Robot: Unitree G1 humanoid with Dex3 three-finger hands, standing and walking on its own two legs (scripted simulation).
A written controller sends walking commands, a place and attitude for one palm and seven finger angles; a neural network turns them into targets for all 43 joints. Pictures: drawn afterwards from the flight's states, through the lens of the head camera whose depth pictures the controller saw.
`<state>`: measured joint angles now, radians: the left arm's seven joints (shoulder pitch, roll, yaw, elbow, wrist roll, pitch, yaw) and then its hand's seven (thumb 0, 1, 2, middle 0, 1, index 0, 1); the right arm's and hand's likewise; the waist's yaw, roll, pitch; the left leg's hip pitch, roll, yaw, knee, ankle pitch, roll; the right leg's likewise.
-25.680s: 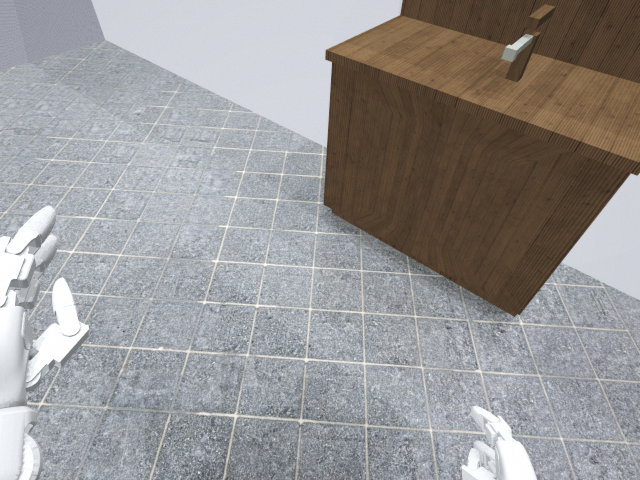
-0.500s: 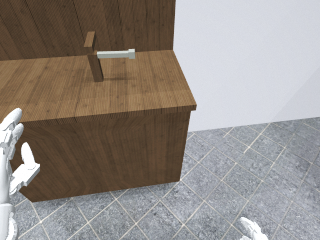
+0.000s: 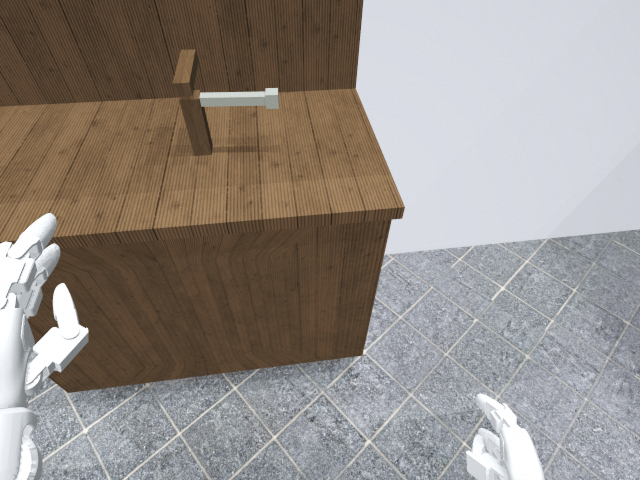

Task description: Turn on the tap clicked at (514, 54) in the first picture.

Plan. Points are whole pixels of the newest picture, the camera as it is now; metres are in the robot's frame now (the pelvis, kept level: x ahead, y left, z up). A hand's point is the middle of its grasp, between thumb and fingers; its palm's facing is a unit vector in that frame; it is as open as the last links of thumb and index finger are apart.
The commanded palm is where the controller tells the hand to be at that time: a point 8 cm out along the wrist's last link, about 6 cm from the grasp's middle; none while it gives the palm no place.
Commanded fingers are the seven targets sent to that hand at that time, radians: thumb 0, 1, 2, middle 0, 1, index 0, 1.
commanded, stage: stand and check the lever's angle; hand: left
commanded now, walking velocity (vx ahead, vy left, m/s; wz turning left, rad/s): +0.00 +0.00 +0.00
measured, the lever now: (272, 98) +0.75 +0.15 +0.10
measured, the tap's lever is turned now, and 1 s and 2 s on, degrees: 86 86 86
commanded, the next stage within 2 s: stand and wait in 0.02 s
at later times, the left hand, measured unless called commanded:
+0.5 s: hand (57, 355) +0.19 +0.26 +0.15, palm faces +0.39 -0.84 -0.37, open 7.4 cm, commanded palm +0.14 +0.29 +0.17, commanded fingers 0.00 0.90 0.90 -0.20 -0.30 -0.20 -0.30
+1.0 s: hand (54, 351) +0.19 +0.26 +0.15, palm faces +0.40 -0.84 -0.36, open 7.4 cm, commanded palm +0.14 +0.30 +0.17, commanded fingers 0.00 0.90 0.90 -0.20 -0.30 -0.20 -0.30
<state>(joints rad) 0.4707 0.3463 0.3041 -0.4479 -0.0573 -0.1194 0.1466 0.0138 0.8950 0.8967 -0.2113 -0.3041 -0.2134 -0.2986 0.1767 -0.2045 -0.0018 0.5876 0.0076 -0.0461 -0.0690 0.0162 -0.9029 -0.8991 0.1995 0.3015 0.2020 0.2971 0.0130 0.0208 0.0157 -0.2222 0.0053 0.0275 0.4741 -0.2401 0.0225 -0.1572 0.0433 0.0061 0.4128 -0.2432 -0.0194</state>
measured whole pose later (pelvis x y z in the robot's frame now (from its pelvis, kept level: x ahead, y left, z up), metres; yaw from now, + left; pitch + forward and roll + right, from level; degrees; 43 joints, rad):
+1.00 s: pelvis -0.02 +0.02 +0.00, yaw +0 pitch -1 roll -1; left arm 0.46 0.34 0.30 -0.43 -0.05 -0.12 0.15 0.01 0.90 0.90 -0.21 -0.30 -0.21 -0.30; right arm 0.19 -0.20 0.00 0.61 0.00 -0.07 -0.07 0.02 -0.90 -0.90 0.20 0.30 0.20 0.30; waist 0.01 0.03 0.01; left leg -0.23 -0.01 0.03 0.45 -0.20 0.04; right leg -0.16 0.03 0.01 0.38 -0.20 0.00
